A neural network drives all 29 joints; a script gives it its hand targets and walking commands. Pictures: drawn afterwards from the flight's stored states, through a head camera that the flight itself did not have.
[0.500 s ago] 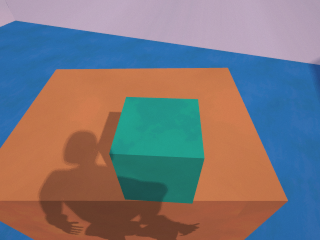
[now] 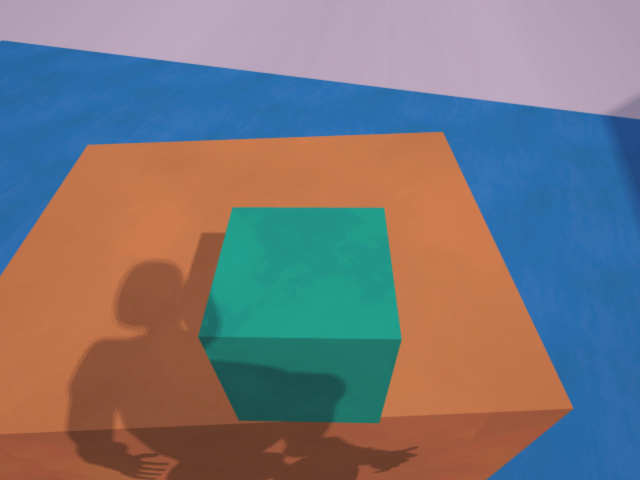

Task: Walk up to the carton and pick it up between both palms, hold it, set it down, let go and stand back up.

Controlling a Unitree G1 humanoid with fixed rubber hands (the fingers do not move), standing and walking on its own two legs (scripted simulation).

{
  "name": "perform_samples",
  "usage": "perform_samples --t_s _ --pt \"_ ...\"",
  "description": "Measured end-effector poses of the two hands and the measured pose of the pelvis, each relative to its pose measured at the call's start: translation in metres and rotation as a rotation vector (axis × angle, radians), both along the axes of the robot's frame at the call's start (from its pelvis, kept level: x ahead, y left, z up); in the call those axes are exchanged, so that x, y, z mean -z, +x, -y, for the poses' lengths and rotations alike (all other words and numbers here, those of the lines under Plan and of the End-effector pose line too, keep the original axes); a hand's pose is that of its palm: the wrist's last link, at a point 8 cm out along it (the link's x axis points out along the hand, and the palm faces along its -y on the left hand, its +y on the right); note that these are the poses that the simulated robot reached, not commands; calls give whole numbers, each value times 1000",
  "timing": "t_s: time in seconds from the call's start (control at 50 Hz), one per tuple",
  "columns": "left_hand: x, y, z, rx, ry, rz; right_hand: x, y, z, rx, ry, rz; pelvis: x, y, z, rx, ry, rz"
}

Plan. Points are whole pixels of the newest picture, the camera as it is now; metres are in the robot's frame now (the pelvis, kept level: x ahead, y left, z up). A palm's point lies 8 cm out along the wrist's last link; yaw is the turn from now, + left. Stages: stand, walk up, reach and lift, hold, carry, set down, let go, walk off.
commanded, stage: walk up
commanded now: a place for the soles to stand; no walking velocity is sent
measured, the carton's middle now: (308, 318) +0.36 +0.05 -0.01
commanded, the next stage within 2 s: reach and lift in 0.44 s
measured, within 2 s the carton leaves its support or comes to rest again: neither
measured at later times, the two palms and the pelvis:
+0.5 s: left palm out of the picture +0.06 +0.25 -0.12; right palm out of the picture +0.04 -0.26 -0.13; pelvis +0.00 +0.00 +0.00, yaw -1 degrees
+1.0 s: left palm out of the picture +0.12 +0.24 -0.10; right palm out of the picture +0.10 -0.23 -0.09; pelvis -0.04 -0.01 +0.00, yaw +0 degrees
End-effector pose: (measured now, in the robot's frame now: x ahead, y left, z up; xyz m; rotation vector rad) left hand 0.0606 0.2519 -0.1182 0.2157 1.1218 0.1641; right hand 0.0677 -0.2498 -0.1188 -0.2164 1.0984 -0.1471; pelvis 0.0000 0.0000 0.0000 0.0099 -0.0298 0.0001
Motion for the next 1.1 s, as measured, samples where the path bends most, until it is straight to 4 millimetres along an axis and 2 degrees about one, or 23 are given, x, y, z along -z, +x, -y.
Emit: perform_samples --t_s 0.2,0.48,0.52,0.58,0.64,0.7,0.74,0.78,0.84,0.92,1.0,1.1 --pt "0 5 1 14 5 -14 2 -9 3 25 -2 -29 -1 2 1 17 0 5" --pt "3 -2 2 17 6 -57 6 -30 5 55 -2 -71 -2 -1 1 37 0 3" --pt "10 8 -3 -16 13 -106 13 -21 7 28 -5 -60 6 -9 2 9 3 -23" --pt "15 45 -8 -21 29 -107 20 14 7 -16 4 6 18 -26 3 -13 6 -24" --pt "3 89 -2 33 30 -6 14 52 5 -12 17 138 25 -36 4 -14 1 -11" --pt "-18 111 11 78 16 99 -1 69 0 4 45 243 22 -38 3 -15 -14 29" --pt "-28 109 20 87 -2 135 -11 69 -3 -4 52 279 17 -35 3 -15 -16 49" --pt "-33 98 26 77 -19 139 -20 62 -3 -4 50 289 11 -30 3 -12 -9 58" --pt "-27 77 28 53 -39 99 -26 50 -4 -16 21 282 6 -27 5 -11 -2 64" --pt "-17 56 19 5 -37 75 -25 37 -9 -15 19 266 6 -30 7 -6 2 65" --pt "-21 55 10 -13 -15 140 -25 32 -24 -14 51 283 5 -36 8 -5 3 63" --pt "-37 62 8 8 -14 237 -30 29 -40 1 94 333 0 -38 6 -5 2 67"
